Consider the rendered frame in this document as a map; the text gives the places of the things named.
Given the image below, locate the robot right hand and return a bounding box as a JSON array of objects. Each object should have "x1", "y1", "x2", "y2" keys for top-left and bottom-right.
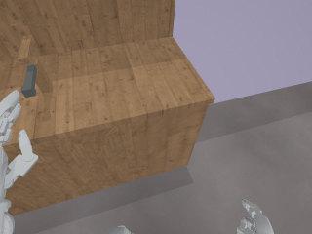
[{"x1": 237, "y1": 199, "x2": 274, "y2": 234}]

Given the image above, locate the tap lever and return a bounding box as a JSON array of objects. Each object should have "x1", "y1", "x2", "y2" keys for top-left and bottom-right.
[{"x1": 20, "y1": 64, "x2": 37, "y2": 98}]

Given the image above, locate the counter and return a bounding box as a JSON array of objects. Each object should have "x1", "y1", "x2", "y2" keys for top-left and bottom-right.
[{"x1": 0, "y1": 0, "x2": 215, "y2": 216}]

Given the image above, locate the robot left hand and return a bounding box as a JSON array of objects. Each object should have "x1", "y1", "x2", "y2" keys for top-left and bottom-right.
[{"x1": 0, "y1": 90, "x2": 38, "y2": 200}]

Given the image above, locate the robot left forearm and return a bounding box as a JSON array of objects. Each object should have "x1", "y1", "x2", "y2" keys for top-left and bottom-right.
[{"x1": 0, "y1": 199, "x2": 15, "y2": 234}]

